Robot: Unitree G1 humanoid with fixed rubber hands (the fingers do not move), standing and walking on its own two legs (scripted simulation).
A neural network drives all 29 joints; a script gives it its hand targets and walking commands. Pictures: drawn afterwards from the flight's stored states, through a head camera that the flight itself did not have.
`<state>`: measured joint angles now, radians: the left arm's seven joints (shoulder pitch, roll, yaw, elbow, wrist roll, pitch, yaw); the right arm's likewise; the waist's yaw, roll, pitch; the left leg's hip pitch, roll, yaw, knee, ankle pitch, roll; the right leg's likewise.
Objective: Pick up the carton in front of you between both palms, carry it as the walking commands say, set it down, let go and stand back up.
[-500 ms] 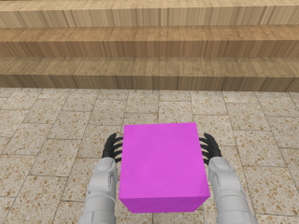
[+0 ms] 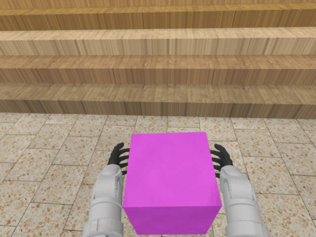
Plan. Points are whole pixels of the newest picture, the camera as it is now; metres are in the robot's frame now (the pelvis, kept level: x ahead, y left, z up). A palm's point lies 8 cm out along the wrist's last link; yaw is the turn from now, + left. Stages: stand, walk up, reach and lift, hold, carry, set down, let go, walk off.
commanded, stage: reach and lift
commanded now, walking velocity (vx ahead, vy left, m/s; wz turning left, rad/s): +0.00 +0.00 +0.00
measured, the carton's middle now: (169, 185) +0.30 +0.00 -0.05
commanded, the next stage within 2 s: hold in 0.70 s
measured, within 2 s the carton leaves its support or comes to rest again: neither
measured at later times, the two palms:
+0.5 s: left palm (115, 164) +0.31 +0.15 +0.04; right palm (226, 166) +0.31 -0.15 +0.04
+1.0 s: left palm (111, 164) +0.30 +0.15 +0.06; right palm (227, 165) +0.30 -0.15 +0.06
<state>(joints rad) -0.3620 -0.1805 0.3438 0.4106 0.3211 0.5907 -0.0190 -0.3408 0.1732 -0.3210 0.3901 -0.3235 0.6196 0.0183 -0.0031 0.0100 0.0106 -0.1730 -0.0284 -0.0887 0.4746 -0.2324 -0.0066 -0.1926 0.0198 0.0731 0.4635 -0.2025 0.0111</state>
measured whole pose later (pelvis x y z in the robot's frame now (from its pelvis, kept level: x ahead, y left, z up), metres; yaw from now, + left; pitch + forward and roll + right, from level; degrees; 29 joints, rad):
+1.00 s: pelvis +0.01 +0.00 +0.01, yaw +0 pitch -8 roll +0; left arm -0.28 -0.16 0.24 0.24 0.29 0.75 -0.02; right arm -0.27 0.15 -0.21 0.23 -0.28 0.78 0.01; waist 0.00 0.01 0.02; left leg -0.02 -0.02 -0.09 0.35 -0.20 -0.01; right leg -0.04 0.02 0.08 0.34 -0.17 0.01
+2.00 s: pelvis +0.27 +0.00 +0.01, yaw +4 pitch +6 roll +0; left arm -0.17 -0.13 0.11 -0.34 0.11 1.23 0.09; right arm -0.16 0.13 -0.12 -0.33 -0.09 1.24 -0.10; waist 0.03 -0.01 -0.14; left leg -0.57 0.10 0.11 0.90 -0.29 0.00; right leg -0.18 -0.03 -0.22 0.33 -0.25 -0.04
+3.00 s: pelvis +0.94 +0.06 +0.01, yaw +4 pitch +5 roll +0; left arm -0.56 -0.06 0.20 -0.27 0.06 1.30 0.11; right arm -0.55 0.06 -0.17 -0.29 -0.09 1.34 -0.12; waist 0.04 0.02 -0.05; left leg -0.66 0.10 0.09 0.79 -0.15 0.03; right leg -0.14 -0.03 -0.22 0.34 -0.28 -0.04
